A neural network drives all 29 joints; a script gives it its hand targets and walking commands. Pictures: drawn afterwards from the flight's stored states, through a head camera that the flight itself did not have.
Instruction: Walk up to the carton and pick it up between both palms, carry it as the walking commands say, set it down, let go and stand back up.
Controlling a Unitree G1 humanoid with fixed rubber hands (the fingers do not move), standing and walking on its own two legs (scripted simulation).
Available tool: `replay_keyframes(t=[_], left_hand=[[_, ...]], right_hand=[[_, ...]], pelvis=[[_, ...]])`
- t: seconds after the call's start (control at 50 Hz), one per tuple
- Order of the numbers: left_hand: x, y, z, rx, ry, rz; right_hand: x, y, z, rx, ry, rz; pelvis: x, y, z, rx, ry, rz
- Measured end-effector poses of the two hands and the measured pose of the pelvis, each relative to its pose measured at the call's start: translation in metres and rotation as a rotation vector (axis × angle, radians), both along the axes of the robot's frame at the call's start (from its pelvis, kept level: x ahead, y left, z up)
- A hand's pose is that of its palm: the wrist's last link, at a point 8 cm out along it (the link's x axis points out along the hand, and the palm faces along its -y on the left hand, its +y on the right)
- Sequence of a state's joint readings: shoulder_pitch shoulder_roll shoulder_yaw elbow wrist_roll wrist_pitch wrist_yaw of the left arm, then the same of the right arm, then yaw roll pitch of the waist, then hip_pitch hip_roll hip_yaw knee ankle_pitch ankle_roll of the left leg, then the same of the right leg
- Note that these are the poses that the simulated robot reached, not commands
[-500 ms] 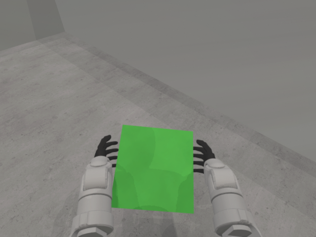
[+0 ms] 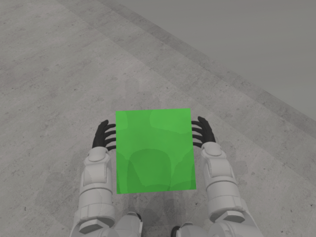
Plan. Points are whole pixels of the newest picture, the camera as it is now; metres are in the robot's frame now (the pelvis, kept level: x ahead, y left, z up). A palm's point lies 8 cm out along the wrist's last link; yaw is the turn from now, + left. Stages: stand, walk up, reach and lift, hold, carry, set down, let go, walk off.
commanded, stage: set down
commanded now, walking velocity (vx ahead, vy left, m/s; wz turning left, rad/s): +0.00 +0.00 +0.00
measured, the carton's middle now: (154, 148) +0.36 +0.06 -0.13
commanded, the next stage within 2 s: none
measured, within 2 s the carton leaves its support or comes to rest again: neither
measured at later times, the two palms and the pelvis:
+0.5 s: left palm (107, 152) +0.33 +0.20 -0.12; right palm (197, 144) +0.38 -0.08 -0.11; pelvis -0.03 +0.02 -0.06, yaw -1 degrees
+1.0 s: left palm (113, 154) +0.35 +0.20 -0.21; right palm (190, 144) +0.41 -0.07 -0.20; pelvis -0.04 +0.01 -0.14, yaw -1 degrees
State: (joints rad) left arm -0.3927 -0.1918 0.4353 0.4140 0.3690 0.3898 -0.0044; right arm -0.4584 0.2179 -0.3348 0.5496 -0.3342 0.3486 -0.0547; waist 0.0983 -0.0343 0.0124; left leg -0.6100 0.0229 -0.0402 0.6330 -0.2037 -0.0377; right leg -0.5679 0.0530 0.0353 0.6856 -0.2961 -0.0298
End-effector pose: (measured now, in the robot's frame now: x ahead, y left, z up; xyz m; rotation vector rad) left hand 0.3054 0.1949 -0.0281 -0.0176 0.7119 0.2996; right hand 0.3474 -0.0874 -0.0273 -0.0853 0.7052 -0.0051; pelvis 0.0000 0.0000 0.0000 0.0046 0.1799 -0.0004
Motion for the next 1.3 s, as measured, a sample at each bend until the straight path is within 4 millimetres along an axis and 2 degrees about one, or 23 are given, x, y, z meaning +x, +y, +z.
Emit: replay_keyframes(t=[0.26, 0.56, 1.3], left_hand=[[0.012, 0.004, -0.052, -0.025, -0.012, 0.042], [0.024, 0.007, -0.102, -0.044, -0.016, 0.076], [0.061, 0.014, -0.228, -0.029, 0.012, 0.094]], right_hand=[[0.016, 0.007, -0.049, 0.003, -0.018, -0.024], [0.038, 0.012, -0.097, 0.010, -0.025, -0.011], [0.088, 0.023, -0.225, -0.010, -0.017, 0.035]], pelvis=[[-0.016, 0.011, -0.031, 0.000, 0.185, -0.009], [-0.029, 0.020, -0.072, 0.002, 0.338, -0.020], [-0.042, 0.004, -0.179, 0.018, 0.574, -0.024]])
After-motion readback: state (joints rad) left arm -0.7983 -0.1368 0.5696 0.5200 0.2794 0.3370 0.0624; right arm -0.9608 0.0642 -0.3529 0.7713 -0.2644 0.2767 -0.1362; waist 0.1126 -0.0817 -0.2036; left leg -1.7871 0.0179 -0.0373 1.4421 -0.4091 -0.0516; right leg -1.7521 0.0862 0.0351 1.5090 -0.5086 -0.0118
